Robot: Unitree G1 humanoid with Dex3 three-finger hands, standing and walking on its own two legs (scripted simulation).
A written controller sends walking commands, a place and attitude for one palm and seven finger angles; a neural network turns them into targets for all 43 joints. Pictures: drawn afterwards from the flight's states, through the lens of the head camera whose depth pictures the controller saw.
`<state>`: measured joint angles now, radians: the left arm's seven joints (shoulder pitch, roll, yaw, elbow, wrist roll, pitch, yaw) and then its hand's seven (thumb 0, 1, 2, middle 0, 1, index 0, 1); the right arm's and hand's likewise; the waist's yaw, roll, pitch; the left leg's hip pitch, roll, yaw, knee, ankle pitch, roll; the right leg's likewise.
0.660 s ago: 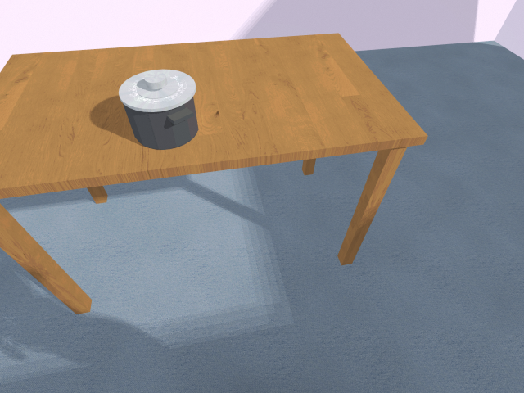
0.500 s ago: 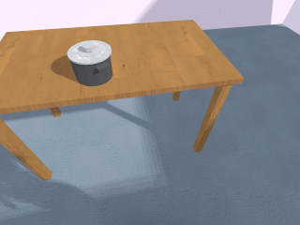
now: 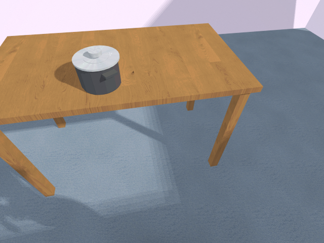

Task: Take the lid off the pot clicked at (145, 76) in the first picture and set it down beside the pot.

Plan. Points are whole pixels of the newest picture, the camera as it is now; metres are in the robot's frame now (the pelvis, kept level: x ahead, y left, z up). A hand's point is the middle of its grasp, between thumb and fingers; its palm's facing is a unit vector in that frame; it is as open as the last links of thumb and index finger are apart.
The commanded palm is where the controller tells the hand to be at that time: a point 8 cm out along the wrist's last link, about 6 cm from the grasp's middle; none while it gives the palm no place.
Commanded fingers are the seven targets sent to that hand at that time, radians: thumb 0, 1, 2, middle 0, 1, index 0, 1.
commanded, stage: turn to face it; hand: left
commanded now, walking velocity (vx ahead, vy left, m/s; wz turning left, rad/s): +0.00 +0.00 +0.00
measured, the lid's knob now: (94, 52) +0.72 +0.30 +0.09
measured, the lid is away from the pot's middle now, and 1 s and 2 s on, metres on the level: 0.00 0.00 0.00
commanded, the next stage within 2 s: take the last steps up to it in 0.62 s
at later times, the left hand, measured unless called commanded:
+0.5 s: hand out of the picture +0.00 +0.20 -0.19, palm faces +0.14 -0.97 -0.22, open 7.4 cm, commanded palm none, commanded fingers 0.00 0.90 0.90 -0.20 -0.30 -0.20 -0.30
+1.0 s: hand out of the picture -0.03 +0.17 -0.16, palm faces +0.27 -0.94 -0.22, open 7.4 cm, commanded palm none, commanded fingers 0.00 0.90 0.90 -0.20 -0.30 -0.20 -0.30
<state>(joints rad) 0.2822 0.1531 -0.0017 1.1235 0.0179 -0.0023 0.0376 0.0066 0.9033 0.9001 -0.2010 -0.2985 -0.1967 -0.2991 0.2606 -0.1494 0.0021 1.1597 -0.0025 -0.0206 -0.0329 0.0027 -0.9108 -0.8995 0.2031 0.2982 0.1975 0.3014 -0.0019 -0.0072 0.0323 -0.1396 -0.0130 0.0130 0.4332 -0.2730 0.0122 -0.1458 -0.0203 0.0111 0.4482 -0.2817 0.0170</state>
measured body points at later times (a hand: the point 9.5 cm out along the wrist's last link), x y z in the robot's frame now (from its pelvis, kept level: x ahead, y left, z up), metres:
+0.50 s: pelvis -0.01 +0.00 -0.02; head +0.02 +0.02 +0.43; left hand +0.00 +0.25 -0.17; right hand +0.04 -0.23 -0.17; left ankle -0.02 +0.10 -0.74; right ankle -0.02 -0.13 -0.74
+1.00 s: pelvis +0.03 +0.00 +0.00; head +0.05 -0.01 +0.45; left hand -0.04 +0.22 -0.15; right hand +0.14 -0.24 -0.15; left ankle +0.01 +0.12 -0.69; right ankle +0.00 -0.15 -0.74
